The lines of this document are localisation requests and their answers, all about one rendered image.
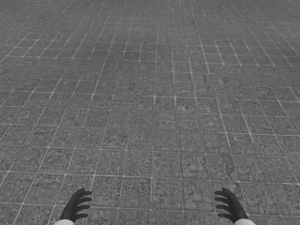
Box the right robot hand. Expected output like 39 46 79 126
214 188 248 224

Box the left robot hand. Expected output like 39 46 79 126
59 187 92 223

